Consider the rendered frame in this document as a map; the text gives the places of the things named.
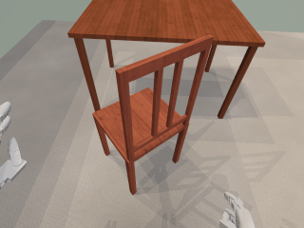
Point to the chair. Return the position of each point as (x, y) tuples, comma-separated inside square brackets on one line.
[(140, 122)]

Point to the right robot hand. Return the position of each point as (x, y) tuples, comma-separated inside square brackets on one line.
[(239, 219)]

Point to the table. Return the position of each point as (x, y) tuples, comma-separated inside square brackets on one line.
[(166, 21)]

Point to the left robot hand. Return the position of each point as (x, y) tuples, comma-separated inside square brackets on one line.
[(12, 167)]

